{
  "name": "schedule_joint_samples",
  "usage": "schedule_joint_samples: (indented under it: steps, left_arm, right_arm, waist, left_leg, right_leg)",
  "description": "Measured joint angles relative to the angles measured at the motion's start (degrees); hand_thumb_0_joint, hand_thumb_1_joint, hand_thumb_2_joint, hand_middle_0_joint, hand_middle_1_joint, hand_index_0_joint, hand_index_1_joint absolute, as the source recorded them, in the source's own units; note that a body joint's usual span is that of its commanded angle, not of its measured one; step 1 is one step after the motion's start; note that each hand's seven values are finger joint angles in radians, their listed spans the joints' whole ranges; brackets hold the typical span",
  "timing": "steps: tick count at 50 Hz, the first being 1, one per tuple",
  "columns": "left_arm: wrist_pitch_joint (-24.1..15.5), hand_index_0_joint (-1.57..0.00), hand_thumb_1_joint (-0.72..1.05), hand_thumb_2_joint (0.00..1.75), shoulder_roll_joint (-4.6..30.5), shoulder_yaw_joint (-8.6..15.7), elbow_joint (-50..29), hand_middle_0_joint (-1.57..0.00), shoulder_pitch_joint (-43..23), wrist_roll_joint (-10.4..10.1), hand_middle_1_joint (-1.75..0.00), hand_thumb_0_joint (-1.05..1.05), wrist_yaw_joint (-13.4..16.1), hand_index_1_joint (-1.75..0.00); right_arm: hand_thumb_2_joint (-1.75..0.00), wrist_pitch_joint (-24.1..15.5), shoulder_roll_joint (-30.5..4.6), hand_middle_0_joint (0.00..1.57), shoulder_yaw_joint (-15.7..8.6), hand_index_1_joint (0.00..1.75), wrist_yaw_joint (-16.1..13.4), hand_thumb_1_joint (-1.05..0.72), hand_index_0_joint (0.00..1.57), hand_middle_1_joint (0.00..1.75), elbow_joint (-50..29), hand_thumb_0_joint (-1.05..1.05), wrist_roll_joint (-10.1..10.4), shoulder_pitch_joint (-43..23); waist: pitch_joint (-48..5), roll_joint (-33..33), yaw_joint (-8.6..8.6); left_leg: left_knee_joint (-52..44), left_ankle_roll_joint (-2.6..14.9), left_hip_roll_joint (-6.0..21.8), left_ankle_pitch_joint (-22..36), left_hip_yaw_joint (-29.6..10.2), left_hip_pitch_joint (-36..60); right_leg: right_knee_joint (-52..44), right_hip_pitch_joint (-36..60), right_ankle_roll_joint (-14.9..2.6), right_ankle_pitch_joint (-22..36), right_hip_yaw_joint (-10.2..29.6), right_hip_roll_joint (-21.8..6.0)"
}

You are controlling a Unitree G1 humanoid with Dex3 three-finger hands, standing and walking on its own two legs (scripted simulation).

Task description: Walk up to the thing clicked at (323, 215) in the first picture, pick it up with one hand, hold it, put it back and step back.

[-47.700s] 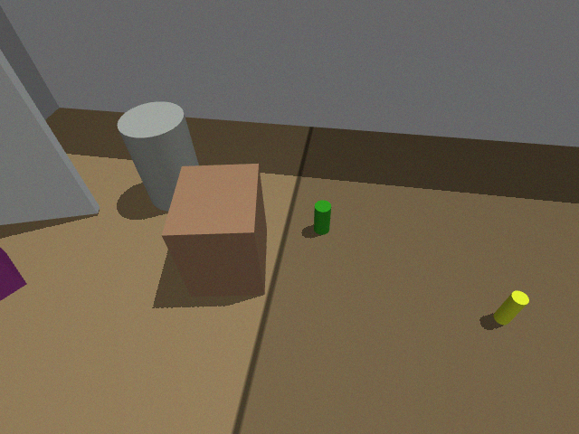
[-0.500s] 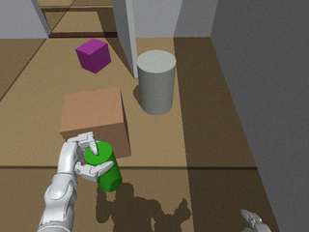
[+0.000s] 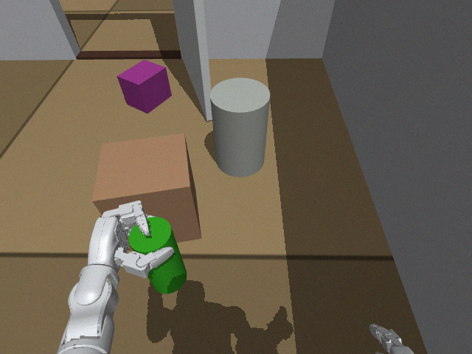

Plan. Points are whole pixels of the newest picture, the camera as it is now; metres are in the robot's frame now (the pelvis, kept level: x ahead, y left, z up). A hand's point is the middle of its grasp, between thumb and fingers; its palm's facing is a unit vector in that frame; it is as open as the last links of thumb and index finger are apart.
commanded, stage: hold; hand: left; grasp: from the side
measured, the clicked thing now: (160, 257) +0.32 +0.16 -0.04
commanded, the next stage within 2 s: crouch in 1.16 s
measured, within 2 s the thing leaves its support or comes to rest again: neither
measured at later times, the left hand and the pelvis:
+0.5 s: hand (150, 233) +0.33 +0.16 +0.04, palm faces -0.06 -1.00 -0.05, open 6.9 cm; pelvis +0.00 +0.00 +0.00, yaw +0 degrees
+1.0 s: hand (149, 232) +0.33 +0.16 +0.04, palm faces -0.06 -1.00 -0.05, open 6.9 cm; pelvis +0.00 -0.01 +0.00, yaw +0 degrees
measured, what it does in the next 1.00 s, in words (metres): stands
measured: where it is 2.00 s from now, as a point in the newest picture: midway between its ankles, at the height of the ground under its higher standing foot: outside the picture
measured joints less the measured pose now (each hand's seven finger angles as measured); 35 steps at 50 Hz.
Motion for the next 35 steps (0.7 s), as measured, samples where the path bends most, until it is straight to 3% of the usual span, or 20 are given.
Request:
schedule_joint_samples:
  steps: [19, 30, 35]
  left_arm:
    - [-0.3, -1.24, -0.34, 0.99, -0.2, -0.7, 0.0, -0.59, -0.2, -0.1, -1.14, -0.01, -0.8, -1.44]
    - [-0.4, -1.24, -0.36, 1.01, 0.2, 0.8, 0.6, -0.60, -1.6, -0.3, -1.16, -0.01, -0.2, -1.45]
    - [-0.2, -1.24, -0.35, 1.01, 0.3, -0.1, 0.3, -0.59, -1.3, 0.1, -1.15, -0.01, -1.1, -1.45]
  right_arm:
    - [-0.90, -0.1, -0.3, 0.20, -0.4, 0.30, 0.8, -0.90, 0.21, 0.30, 0.3, 0.01, 0.1, 0.7]
    - [-0.90, -0.1, 0.0, 0.20, -0.4, 0.30, 0.4, -0.90, 0.21, 0.30, 0.5, 0.01, 0.0, 0.3]
    - [-0.90, 0.0, -0.3, 0.20, -0.7, 0.30, 0.6, -0.90, 0.21, 0.30, 0.1, 0.01, 0.1, 0.3]
  waist:
    - [0.1, 0.2, 0.09]
    - [0.0, 0.0, -0.12]
    - [0.1, 0.3, -0.09]
  left_leg:
    - [0.2, -0.16, 0.1, -0.2, 0.1, -0.4]
    - [-0.2, -0.40, 0.2, 0.1, -0.1, -0.2]
    - [-0.3, -0.38, 0.2, 0.1, -0.1, -0.5]
  right_leg:
    - [0.5, -0.7, -0.13, -0.3, 0.2, 0.1]
    - [0.3, -0.5, -0.39, -0.2, 0.0, 0.2]
    - [0.2, -0.7, -0.37, -0.2, 0.0, 0.2]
